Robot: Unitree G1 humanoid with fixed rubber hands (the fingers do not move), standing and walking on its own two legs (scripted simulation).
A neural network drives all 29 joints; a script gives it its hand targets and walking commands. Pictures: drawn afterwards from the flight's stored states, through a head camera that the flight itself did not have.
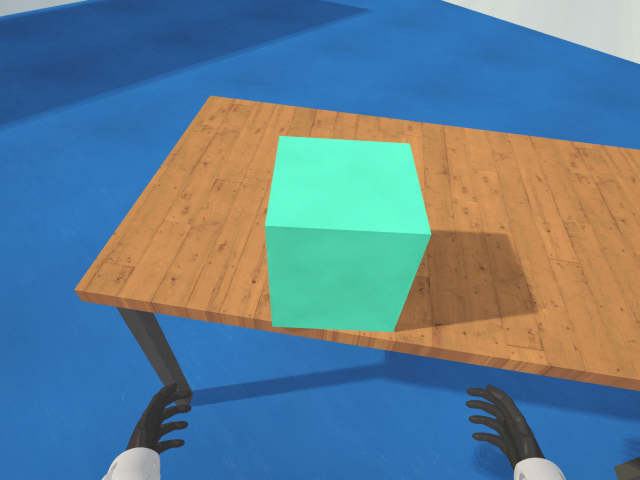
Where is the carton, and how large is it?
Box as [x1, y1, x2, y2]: [265, 136, 430, 331]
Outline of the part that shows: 279,136 265,222 272,326 392,331 430,236 430,230 409,144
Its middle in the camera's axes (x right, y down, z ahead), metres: +0.03 +0.00 +0.65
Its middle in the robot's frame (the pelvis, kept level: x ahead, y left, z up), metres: +0.47 -0.02 +0.00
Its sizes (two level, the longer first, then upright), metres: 0.210 0.200 0.250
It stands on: a table, 0.65 m high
